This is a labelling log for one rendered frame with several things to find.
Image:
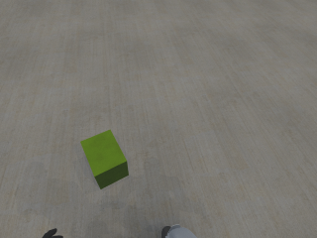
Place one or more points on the robot right thigh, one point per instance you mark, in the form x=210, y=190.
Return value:
x=180, y=232

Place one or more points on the carton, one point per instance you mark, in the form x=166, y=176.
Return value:
x=105, y=158

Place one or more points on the robot right shin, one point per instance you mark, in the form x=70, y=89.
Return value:
x=174, y=227

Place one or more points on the left robot hand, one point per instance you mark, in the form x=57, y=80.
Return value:
x=51, y=233

